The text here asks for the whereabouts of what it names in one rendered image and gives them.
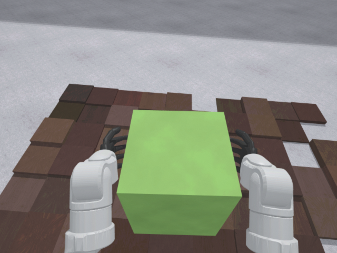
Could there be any robot right forearm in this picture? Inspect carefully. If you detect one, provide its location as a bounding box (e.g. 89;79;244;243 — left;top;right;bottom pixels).
240;154;299;253

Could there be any right robot hand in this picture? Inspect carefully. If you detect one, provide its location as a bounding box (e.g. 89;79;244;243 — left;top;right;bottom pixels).
230;129;257;173

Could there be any left robot hand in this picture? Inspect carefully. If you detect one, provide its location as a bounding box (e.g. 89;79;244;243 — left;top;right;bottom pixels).
100;126;128;169

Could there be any robot left forearm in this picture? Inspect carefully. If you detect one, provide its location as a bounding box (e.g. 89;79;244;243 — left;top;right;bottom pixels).
64;150;118;253

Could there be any carton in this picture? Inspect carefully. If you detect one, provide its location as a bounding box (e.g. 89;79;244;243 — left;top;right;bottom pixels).
117;110;242;236

